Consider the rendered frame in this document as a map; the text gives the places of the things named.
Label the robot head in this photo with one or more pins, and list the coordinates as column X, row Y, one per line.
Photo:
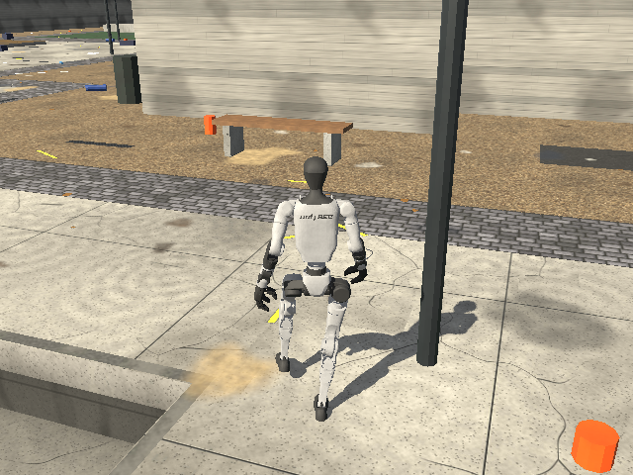
column 315, row 171

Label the robot right foot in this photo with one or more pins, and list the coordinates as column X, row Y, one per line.
column 321, row 414

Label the right robot hand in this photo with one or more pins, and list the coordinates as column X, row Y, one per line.
column 353, row 269

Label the robot left forearm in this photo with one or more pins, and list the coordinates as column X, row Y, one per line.
column 267, row 268

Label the left robot upper arm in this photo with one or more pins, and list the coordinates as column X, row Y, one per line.
column 284, row 210

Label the left robot hand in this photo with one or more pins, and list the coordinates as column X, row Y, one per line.
column 259, row 296

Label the right robot upper arm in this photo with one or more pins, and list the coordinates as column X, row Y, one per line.
column 347, row 210

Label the robot right forearm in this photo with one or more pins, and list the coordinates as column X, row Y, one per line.
column 360, row 257

